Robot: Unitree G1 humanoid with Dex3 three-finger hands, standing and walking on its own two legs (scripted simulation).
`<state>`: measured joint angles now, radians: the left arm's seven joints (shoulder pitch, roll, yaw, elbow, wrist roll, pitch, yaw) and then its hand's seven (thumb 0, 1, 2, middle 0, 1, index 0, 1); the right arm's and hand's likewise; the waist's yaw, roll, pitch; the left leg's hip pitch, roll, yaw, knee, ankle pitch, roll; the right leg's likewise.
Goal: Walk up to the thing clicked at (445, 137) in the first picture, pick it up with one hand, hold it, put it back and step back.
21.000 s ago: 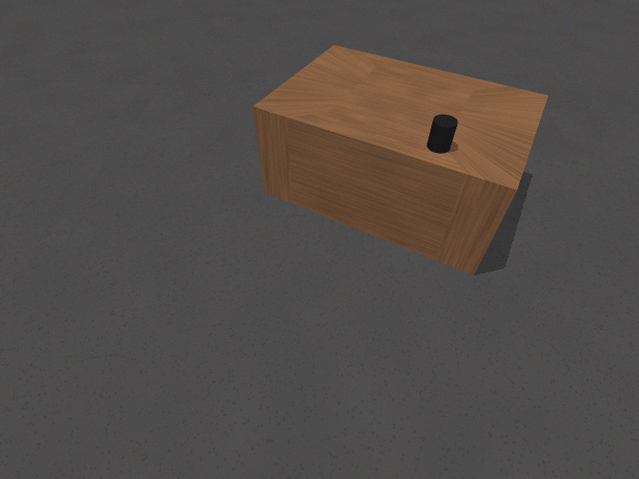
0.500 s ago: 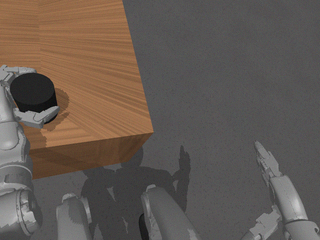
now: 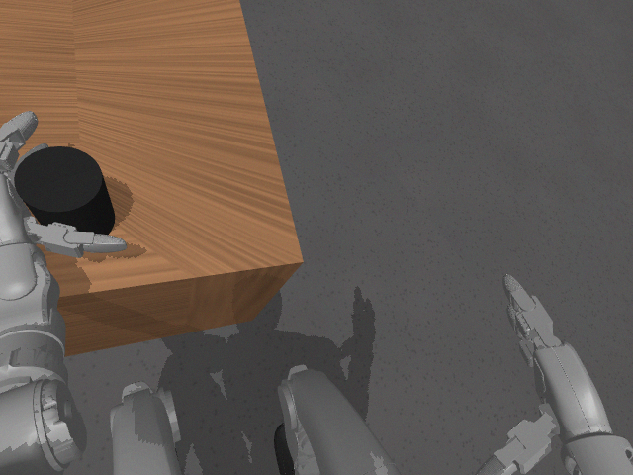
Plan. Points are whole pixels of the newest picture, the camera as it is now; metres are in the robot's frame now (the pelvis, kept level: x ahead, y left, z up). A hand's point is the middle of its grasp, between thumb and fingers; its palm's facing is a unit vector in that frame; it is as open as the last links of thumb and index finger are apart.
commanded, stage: withdraw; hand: left
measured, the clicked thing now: (71, 200) +0.49 +0.19 -0.07
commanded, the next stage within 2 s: rise in 0.30 s
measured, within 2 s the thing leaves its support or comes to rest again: neither
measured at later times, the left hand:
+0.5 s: hand out of the picture +0.48 +0.29 +0.08, palm faces +0.25 -0.96 -0.11, open 17.6 cm
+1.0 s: hand out of the picture +0.36 +0.32 +0.11, palm faces +0.32 -0.87 -0.37, open 16.9 cm
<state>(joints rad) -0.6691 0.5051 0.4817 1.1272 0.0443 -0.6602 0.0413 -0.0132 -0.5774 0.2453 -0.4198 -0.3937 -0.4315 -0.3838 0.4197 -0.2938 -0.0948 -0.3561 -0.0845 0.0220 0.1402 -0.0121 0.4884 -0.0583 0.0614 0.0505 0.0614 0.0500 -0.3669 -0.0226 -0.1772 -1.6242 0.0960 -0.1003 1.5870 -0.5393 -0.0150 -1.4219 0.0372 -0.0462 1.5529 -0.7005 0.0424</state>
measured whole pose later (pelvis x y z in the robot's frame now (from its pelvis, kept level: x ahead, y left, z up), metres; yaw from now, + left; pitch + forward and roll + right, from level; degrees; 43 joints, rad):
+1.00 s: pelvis +0.03 +0.01 +0.14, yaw +4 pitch +14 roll -3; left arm -0.29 0.47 0.26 0.82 0.02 -0.06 0.06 -0.01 -0.43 0.12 -0.07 -0.08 -0.07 -0.07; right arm 0.40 -0.22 0.05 0.08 0.04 0.16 0.01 0.00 -0.50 -0.69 0.17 0.24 0.17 0.24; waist -0.06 0.00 -0.15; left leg -0.82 0.07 0.00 0.94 -0.37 -0.01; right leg -0.66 -0.01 0.00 0.89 -0.48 0.04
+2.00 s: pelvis +0.03 -0.02 +0.14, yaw +4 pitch +8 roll +0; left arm 0.44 0.19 -0.01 0.15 -0.03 -0.02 0.09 -0.01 -0.52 0.07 -0.06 -0.06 -0.06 -0.06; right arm 0.45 -0.20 0.00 0.04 0.03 0.14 -0.09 0.01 -0.90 -0.90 0.20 0.30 0.20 0.30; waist 0.00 0.00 -0.10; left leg -0.69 0.06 0.01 0.92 -0.37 -0.04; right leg -0.57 -0.02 0.02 0.96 -0.54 0.02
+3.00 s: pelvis +0.03 -0.01 +0.14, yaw +4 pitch +8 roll -1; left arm 0.48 0.20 -0.01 0.07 -0.02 0.00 0.13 -0.01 -0.48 0.09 -0.06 -0.07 -0.06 -0.06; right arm 0.36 -0.21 0.02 0.28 0.03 0.11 -0.11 0.01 -0.91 -0.90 0.20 0.30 0.20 0.30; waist -0.01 0.01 -0.09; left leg -0.70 0.06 0.00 0.94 -0.38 -0.03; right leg -0.56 -0.01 0.01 0.95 -0.53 0.02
